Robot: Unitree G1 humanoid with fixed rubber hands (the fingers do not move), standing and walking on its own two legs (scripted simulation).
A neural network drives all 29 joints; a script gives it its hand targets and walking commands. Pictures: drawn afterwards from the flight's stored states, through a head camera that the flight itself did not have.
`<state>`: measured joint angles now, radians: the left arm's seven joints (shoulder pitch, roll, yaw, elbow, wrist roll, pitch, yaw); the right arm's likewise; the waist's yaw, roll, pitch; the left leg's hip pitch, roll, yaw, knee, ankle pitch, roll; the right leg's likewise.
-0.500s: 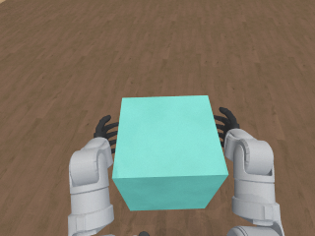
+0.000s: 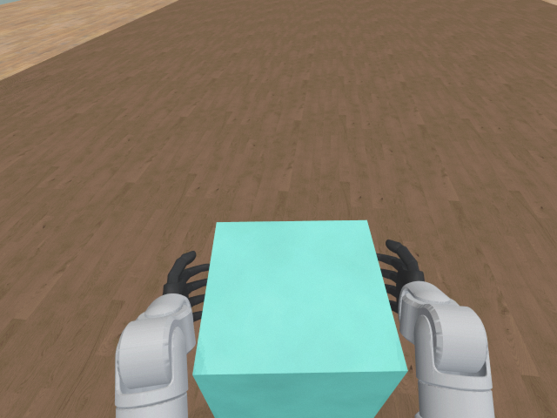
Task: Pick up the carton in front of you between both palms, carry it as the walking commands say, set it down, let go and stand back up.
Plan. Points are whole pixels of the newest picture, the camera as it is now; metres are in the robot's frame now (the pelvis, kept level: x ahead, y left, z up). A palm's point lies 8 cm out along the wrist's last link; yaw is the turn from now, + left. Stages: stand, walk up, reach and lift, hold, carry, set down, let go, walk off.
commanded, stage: carry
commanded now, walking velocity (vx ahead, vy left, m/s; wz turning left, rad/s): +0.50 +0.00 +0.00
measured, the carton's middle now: (292, 330) +0.26 +0.00 +0.03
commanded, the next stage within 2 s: none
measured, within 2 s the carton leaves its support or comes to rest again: neither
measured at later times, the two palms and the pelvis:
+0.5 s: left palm (200, 171) +0.57 +0.16 +0.11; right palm (349, 160) +0.58 -0.14 +0.12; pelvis +0.32 +0.01 +0.01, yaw +1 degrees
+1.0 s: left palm (216, 115) +0.86 +0.16 +0.10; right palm (327, 111) +0.86 -0.13 +0.10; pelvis +0.59 +0.01 +0.00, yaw +1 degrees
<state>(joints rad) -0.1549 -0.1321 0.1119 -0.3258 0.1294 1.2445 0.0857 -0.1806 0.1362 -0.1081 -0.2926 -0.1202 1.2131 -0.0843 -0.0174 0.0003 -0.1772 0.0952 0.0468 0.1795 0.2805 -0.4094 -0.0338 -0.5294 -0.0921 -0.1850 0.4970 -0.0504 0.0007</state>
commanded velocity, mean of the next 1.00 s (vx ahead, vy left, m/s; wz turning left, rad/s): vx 0.29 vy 0.00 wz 0.00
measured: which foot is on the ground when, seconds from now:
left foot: down 0.00-0.06, up 0.08-0.50, down 0.52-0.98, up 1.00-1.00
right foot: up 0.00-0.00, down 0.02-0.54, up 0.56-0.92, down 0.94-1.00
